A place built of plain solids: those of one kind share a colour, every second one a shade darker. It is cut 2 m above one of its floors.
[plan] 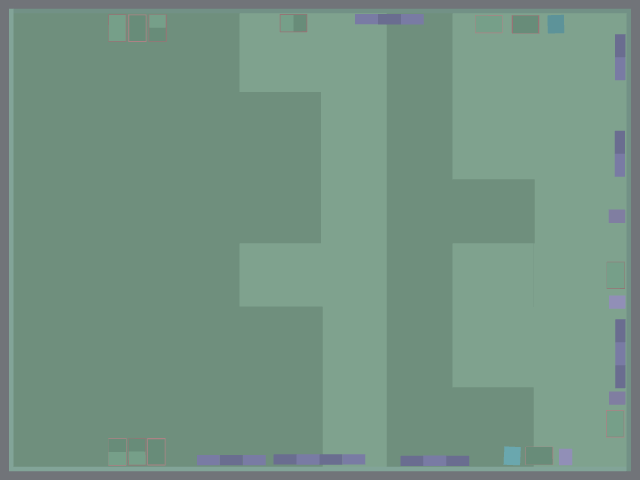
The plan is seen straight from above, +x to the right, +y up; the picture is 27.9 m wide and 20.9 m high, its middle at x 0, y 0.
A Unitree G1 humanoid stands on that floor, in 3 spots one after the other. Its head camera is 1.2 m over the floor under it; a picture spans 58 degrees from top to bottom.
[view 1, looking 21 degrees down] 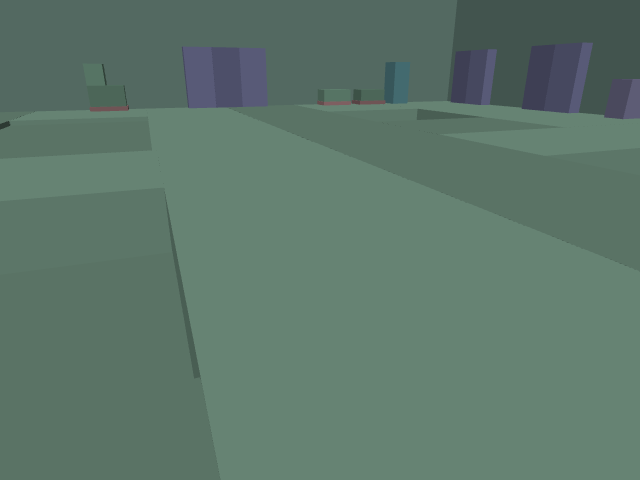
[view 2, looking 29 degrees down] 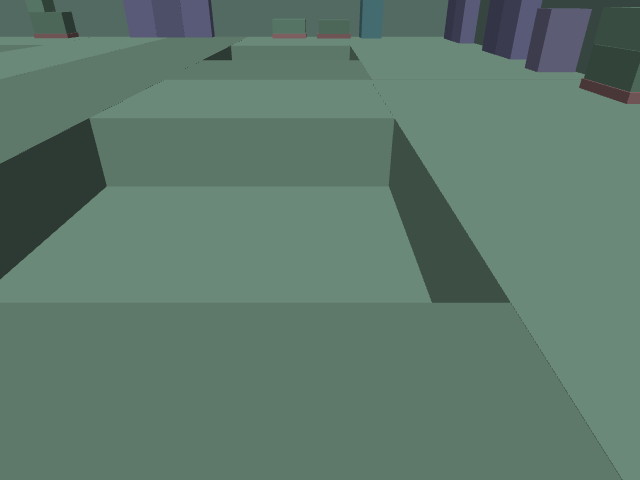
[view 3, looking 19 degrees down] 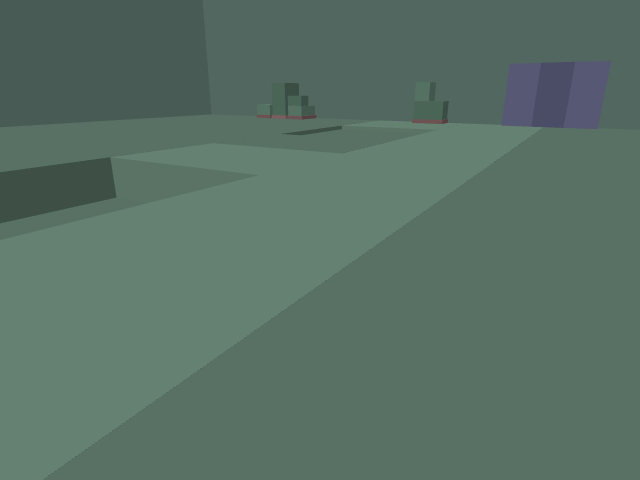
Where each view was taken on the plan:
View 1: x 0.05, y -7.99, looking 69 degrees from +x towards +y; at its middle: floor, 3.35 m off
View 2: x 8.45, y -7.99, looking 90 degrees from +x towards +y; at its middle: floor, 4.23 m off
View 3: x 4.24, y -7.99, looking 121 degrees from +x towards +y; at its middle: floor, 3.69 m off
